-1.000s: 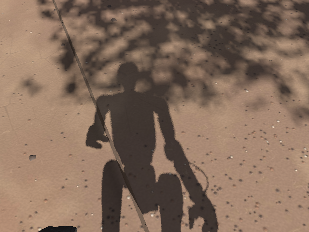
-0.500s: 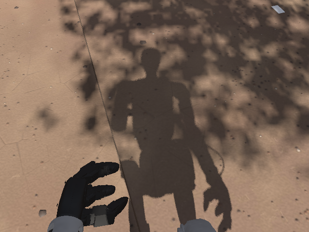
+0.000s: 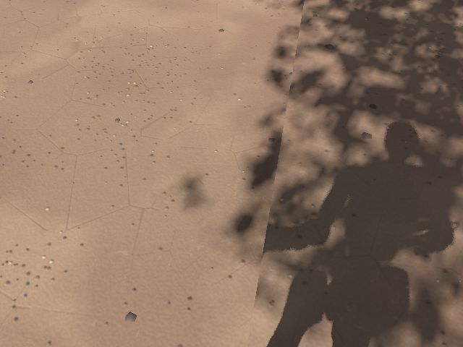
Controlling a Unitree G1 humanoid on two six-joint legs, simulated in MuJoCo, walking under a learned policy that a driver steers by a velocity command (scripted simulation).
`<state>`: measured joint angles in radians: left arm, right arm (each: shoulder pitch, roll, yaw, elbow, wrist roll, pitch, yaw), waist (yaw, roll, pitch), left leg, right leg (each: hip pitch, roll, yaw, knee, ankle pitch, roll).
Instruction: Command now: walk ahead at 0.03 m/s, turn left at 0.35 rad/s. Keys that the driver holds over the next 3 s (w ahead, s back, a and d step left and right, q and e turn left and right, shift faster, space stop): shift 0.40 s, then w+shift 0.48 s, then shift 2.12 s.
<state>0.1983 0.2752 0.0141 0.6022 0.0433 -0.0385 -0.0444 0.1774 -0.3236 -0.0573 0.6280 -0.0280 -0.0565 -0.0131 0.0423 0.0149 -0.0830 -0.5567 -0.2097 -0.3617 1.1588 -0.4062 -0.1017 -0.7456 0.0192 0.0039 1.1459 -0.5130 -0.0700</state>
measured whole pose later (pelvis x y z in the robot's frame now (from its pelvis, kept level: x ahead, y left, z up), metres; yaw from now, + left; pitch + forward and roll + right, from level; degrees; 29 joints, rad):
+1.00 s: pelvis +0.21 -0.07 +0.06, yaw +3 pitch +1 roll +0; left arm 0.51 0.20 0.05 0.89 0.01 -0.07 0.02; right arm 0.07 -0.21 -0.04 0.61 -0.04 -0.01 0.04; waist 0.05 0.04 -0.03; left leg -0.77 -0.01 -0.08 1.04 0.05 0.01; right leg -0.23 0.05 -0.10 0.70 -0.50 -0.09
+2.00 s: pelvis +0.51 -0.19 +0.08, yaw +4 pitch -1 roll +0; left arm 0.06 0.18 0.03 0.79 -0.02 0.03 0.07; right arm 0.27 -0.19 -0.02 0.91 -0.01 0.06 -0.05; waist 0.00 0.00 -0.01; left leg -0.21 0.01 0.02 0.51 -0.30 0.02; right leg -0.28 0.16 -0.07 0.35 -0.08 -0.14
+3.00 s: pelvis +0.52 -0.23 +0.09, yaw +3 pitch -1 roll +0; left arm 0.08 0.24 0.01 1.09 -0.01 0.02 0.02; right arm 0.27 -0.19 -0.01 1.09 -0.01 -0.01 -0.06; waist -0.01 -0.01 0.04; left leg -0.17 0.06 -0.01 0.46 -0.27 -0.07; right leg -0.23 0.06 0.06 0.49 -0.24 -0.04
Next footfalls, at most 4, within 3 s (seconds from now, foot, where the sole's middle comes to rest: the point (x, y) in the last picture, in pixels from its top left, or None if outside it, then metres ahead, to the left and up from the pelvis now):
0.26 left None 0.02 0.13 -0.82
0.72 right None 0.17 -0.13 -0.69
1.12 left None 0.47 0.04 -0.69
1.28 left None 0.39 0.08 -0.82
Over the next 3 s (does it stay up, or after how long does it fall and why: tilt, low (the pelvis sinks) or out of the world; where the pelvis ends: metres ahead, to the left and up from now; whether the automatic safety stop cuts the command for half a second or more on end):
stays up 0.52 -0.23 0.09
